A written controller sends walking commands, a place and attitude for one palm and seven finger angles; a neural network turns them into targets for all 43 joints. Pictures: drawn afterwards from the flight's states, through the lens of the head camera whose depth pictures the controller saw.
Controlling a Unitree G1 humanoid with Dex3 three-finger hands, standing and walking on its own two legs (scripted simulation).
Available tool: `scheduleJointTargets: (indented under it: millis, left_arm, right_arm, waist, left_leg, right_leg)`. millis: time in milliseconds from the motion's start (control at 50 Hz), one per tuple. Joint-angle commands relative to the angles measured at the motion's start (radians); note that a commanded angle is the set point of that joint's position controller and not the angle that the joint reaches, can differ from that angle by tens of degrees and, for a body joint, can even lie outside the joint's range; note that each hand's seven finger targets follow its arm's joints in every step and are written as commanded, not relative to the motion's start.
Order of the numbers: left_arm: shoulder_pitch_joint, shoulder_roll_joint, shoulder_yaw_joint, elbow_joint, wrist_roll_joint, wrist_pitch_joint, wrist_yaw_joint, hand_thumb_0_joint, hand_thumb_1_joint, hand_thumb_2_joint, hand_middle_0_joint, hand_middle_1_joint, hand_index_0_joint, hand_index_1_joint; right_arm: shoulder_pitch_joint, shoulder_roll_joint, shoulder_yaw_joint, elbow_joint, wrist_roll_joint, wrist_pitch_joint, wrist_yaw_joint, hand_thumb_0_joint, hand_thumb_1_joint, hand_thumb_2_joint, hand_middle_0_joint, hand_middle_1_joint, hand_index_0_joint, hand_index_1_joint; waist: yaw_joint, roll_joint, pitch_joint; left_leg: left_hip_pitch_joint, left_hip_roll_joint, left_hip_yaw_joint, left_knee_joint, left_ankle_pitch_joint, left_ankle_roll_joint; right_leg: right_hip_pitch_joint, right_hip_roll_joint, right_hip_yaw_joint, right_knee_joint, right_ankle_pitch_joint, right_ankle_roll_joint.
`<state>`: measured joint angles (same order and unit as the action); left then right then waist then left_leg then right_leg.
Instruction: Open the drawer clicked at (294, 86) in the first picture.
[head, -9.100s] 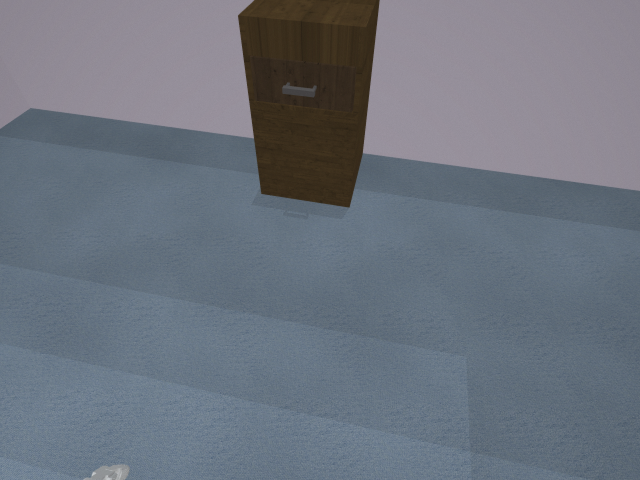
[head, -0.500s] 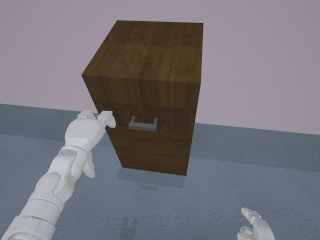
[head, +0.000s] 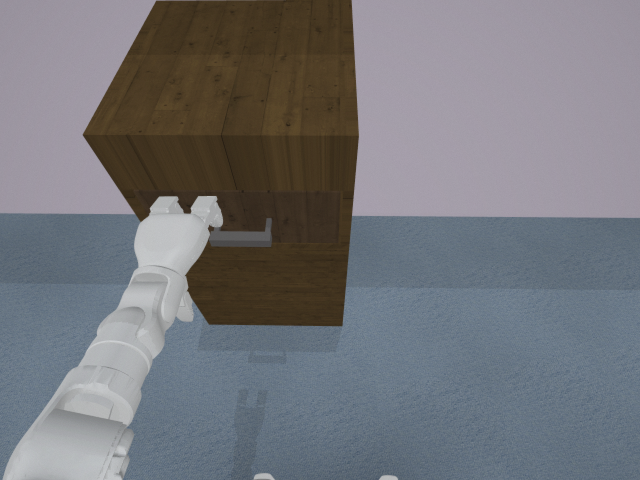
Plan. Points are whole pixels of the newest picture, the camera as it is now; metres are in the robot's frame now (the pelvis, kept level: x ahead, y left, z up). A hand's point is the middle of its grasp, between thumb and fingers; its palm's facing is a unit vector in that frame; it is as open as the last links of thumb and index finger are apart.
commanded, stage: move the hooked fingers above the handle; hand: left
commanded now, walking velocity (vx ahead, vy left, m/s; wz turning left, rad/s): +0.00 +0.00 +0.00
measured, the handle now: (242, 230) +0.57 +0.16 -0.16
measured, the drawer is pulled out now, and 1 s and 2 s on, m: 0.00 0.00 0.00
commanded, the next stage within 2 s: none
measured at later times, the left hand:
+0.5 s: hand (219, 249) +0.47 +0.17 -0.07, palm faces -0.06 -0.01 -1.00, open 13.8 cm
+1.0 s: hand (235, 241) +0.51 +0.16 -0.11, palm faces -0.05 -0.02 -1.00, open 13.8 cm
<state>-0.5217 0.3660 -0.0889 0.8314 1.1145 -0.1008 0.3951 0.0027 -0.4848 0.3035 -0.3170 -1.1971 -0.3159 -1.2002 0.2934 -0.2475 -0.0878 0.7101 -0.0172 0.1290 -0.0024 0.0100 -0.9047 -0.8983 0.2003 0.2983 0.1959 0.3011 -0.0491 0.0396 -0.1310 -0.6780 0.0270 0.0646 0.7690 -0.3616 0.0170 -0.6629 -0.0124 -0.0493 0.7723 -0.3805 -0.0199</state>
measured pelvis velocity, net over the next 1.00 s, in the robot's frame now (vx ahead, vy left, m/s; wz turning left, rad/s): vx -0.03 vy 0.01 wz -0.04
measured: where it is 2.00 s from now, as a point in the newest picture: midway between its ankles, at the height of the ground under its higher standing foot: outside the picture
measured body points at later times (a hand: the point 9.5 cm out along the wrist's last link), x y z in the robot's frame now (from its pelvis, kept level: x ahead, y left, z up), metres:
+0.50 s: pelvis -0.01 +0.01 -0.04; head +0.11 +0.01 +0.39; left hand +0.47 +0.17 -0.02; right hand -0.01 -0.26 -0.17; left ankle +0.00 +0.11 -0.71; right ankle -0.01 -0.11 -0.71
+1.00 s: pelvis -0.03 +0.01 -0.08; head +0.14 +0.02 +0.33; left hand +0.51 +0.16 -0.06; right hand -0.07 -0.24 -0.20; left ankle +0.00 +0.11 -0.71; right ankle -0.01 -0.11 -0.71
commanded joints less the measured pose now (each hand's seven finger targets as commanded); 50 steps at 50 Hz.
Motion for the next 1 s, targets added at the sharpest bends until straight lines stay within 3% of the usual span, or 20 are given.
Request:
scheduleJointTargets:
  millis: [0,60,80,140,160,280,320,380,420,480,500,560,580,620,700,720,760,800,820,980]
  left_arm:
    - [-0.441,0.188,0.086,-0.091,0.010,0.030,0.089,0.000,-0.500,0.300,-0.300,-1.200,-0.300,-1.200]
    - [-0.492,0.160,0.058,-0.028,0.018,0.053,0.098,0.000,-0.500,0.300,-0.300,-1.200,-0.300,-1.200]
    - [-0.523,0.175,0.071,-0.009,0.020,0.056,0.100,0.000,-0.500,0.300,-0.300,-1.200,-0.300,-1.200]
    - [-0.544,0.170,0.066,0.028,0.028,0.059,0.104,0.000,-0.500,0.300,-0.300,-1.200,-0.300,-1.200]
    - [-0.577,0.151,0.048,0.030,0.028,0.059,0.106,0.000,-0.500,0.300,-0.300,-1.200,-0.300,-1.200]
    - [-0.622,0.211,0.097,0.118,0.041,0.075,0.130,0.000,-0.500,0.300,-0.300,-1.200,-0.300,-1.200]
    - [-0.651,0.172,0.064,0.117,0.052,0.080,0.137,0.000,-0.500,0.300,-0.300,-1.200,-0.300,-1.200]
    - [-0.706,0.143,0.046,0.133,0.044,0.088,0.140,0.000,-0.500,0.300,-0.300,-1.200,-0.300,-1.200]
    - [-0.746,0.184,0.062,0.151,0.049,0.093,0.142,0.000,-0.500,0.300,-0.300,-1.200,-0.300,-1.200]
    - [-0.807,0.167,0.042,0.182,0.047,0.102,0.144,0.000,-0.500,0.300,-0.300,-1.200,-0.300,-1.200]
    - [-0.833,0.203,0.060,0.185,0.049,0.103,0.147,0.000,-0.500,0.300,-0.300,-1.200,-0.300,-1.200]
    - [-0.861,0.217,0.062,0.204,0.059,0.111,0.151,0.000,-0.500,0.300,-0.300,-1.200,-0.300,-1.200]
    - [-0.887,0.219,0.064,0.216,0.056,0.117,0.152,0.000,-0.500,0.300,-0.300,-1.200,-0.300,-1.200]
    - [-0.884,0.252,0.085,0.234,0.058,0.127,0.151,0.000,-0.500,0.300,-0.300,-1.200,-0.300,-1.200]
    - [-0.925,0.237,0.062,0.263,0.057,0.147,0.134,0.000,-0.500,0.300,-0.300,-1.200,-0.300,-1.200]
    - [-0.930,0.225,0.050,0.268,0.058,0.150,0.127,0.000,-0.500,0.300,-0.300,-1.200,-0.300,-1.200]
    - [-0.946,0.300,0.100,0.206,0.054,0.143,0.118,0.000,-0.500,0.300,-0.300,-1.200,-0.300,-1.200]
    - [-0.953,0.288,0.093,0.159,0.052,0.137,0.110,0.000,-0.500,0.300,-0.300,-1.200,-0.300,-1.200]
    - [-0.924,0.281,0.094,0.149,0.052,0.137,0.109,0.000,-0.500,0.300,-0.300,-1.200,-0.300,-1.200]
    - [-0.937,0.282,0.085,0.153,0.030,0.162,0.110,0.000,-0.500,0.300,-0.300,-1.200,-0.300,-1.200]
  right_arm:
    - [0.068,-0.133,-0.050,-0.077,-0.010,-0.030,-0.003,0.000,-0.900,-0.900,0.200,0.300,0.200,0.300]
    - [0.083,-0.132,-0.049,-0.070,-0.012,-0.031,-0.004,0.000,-0.900,-0.900,0.200,0.300,0.200,0.300]
    - [0.089,-0.134,-0.048,-0.064,-0.014,-0.033,-0.004,0.000,-0.900,-0.900,0.200,0.300,0.200,0.300]
    - [0.109,-0.136,-0.051,-0.059,-0.020,-0.035,-0.002,0.000,-0.900,-0.900,0.200,0.300,0.200,0.300]
    - [0.118,-0.134,-0.049,-0.056,-0.022,-0.037,-0.002,0.000,-0.900,-0.900,0.200,0.300,0.200,0.300]
    - [0.143,-0.140,-0.042,-0.046,-0.033,-0.046,0.001,0.000,-0.900,-0.900,0.200,0.300,0.200,0.300]
    - [0.157,-0.140,-0.045,-0.045,-0.036,-0.049,0.005,0.000,-0.900,-0.900,0.200,0.300,0.200,0.300]
    - [0.173,-0.141,-0.049,-0.035,-0.043,-0.054,0.010,0.000,-0.900,-0.900,0.200,0.300,0.200,0.300]
    - [0.186,-0.150,-0.046,-0.027,-0.044,-0.056,0.007,0.000,-0.900,-0.900,0.200,0.300,0.200,0.300]
    - [0.195,-0.150,-0.042,-0.018,-0.048,-0.065,0.007,0.000,-0.900,-0.900,0.200,0.300,0.200,0.300]
    - [0.205,-0.156,-0.039,-0.014,-0.049,-0.066,0.006,0.000,-0.900,-0.900,0.200,0.300,0.200,0.300]
    - [0.211,-0.159,-0.034,-0.014,-0.054,-0.072,0.005,0.000,-0.900,-0.900,0.200,0.300,0.200,0.300]
    - [0.214,-0.159,-0.032,-0.010,-0.056,-0.075,0.008,0.000,-0.900,-0.900,0.200,0.300,0.200,0.300]
    - [0.223,-0.166,-0.029,-0.011,-0.057,-0.078,0.010,0.000,-0.900,-0.900,0.200,0.300,0.200,0.300]
    - [0.242,-0.170,-0.027,-0.010,-0.057,-0.081,0.015,0.000,-0.900,-0.900,0.200,0.300,0.200,0.300]
    - [0.243,-0.168,-0.027,-0.011,-0.057,-0.082,0.017,0.000,-0.900,-0.900,0.200,0.300,0.200,0.300]
    - [0.251,-0.176,-0.024,-0.019,-0.057,-0.081,0.017,0.000,-0.900,-0.900,0.200,0.300,0.200,0.300]
    - [0.260,-0.173,-0.029,-0.022,-0.055,-0.082,0.018,0.000,-0.900,-0.900,0.200,0.300,0.200,0.300]
    - [0.260,-0.171,-0.029,-0.025,-0.054,-0.080,0.020,0.000,-0.900,-0.900,0.200,0.300,0.200,0.300]
    - [0.263,-0.170,-0.021,-0.010,-0.044,-0.076,0.014,0.000,-0.900,-0.900,0.200,0.300,0.200,0.300]
  waist:
    - [-0.018,-0.029,-0.399]
    - [-0.040,-0.032,-0.396]
    - [-0.047,-0.025,-0.389]
    - [-0.054,0.001,-0.427]
    - [-0.067,-0.009,-0.431]
    - [-0.078,-0.009,-0.455]
    - [-0.088,0.036,-0.478]
    - [-0.119,0.026,-0.495]
    - [-0.127,0.035,-0.502]
    - [-0.156,0.041,-0.495]
    - [-0.163,0.039,-0.506]
    - [-0.166,0.091,-0.541]
    - [-0.176,0.091,-0.543]
    - [-0.172,0.097,-0.569]
    - [-0.203,0.106,-0.583]
    - [-0.202,0.123,-0.586]
    - [-0.179,0.145,-0.662]
    - [-0.182,0.161,-0.707]
    - [-0.165,0.184,-0.710]
    - [-0.185,0.111,-0.646]
  left_leg:
    - [0.183,-0.054,-0.027,-0.003,0.338,0.028]
    - [0.149,-0.053,-0.027,0.017,0.320,0.030]
    - [0.141,-0.052,-0.033,0.026,0.321,0.029]
    - [0.143,-0.047,-0.037,0.059,0.327,0.028]
    - [0.129,-0.046,-0.038,0.071,0.326,0.030]
    - [0.036,-0.044,-0.048,0.128,0.302,0.032]
    - [0.053,-0.039,-0.055,0.149,0.323,0.028]
    - [0.051,-0.031,-0.068,0.182,0.326,0.028]
    - [0.019,-0.029,-0.071,0.198,0.291,0.030]
    - [-0.019,-0.029,-0.079,0.225,0.262,0.033]
    - [-0.036,-0.027,-0.080,0.237,0.249,0.035]
    - [-0.054,-0.026,-0.088,0.268,0.255,0.031]
    - [-0.062,-0.023,-0.093,0.278,0.256,0.033]
    - [-0.088,-0.022,-0.092,0.301,0.267,0.033]
    - [-0.123,-0.013,-0.104,0.344,0.280,0.033]
    - [-0.132,-0.014,-0.102,0.353,0.271,0.032]
    - [-0.111,-0.011,-0.106,0.361,0.295,0.031]
    - [-0.065,-0.002,-0.122,0.368,0.332,0.027]
    - [-0.050,-0.002,-0.124,0.366,0.347,0.023]
    - [-0.080,-0.003,-0.119,0.338,0.276,0.031]
  right_leg:
    - [0.119,0.052,0.027,-0.041,0.372,-0.023]
    - [0.084,0.053,0.027,-0.027,0.362,-0.021]
    - [0.063,0.055,0.024,-0.019,0.354,-0.023]
    - [0.013,0.059,0.022,0.008,0.340,-0.024]
    - [0.004,0.058,0.023,0.017,0.343,-0.021]
    - [-0.054,0.060,0.020,0.074,0.320,-0.021]
    - [-0.106,0.062,0.015,0.097,0.313,-0.022]
    - [-0.159,0.065,0.009,0.117,0.292,-0.020]
    - [-0.184,0.064,0.010,0.133,0.261,-0.019]
    - [-0.236,0.063,0.008,0.150,0.228,-0.018]
    - [-0.244,0.062,0.009,0.160,0.219,-0.015]
    - [-0.293,0.063,0.004,0.196,0.203,-0.019]
    - [-0.310,0.065,0.001,0.206,0.197,-0.019]
    - [-0.312,0.065,0.002,0.229,0.210,-0.018]
    - [-0.362,0.066,-0.003,0.264,0.214,-0.015]
    - [-0.375,0.066,-0.003,0.269,0.203,-0.016]
    - [-0.345,0.067,-0.001,0.286,0.222,-0.018]
    - [-0.360,0.068,-0.006,0.295,0.233,-0.017]
    - [-0.360,0.068,-0.009,0.296,0.235,-0.019]
    - [-0.328,0.070,-0.008,0.256,0.204,-0.014]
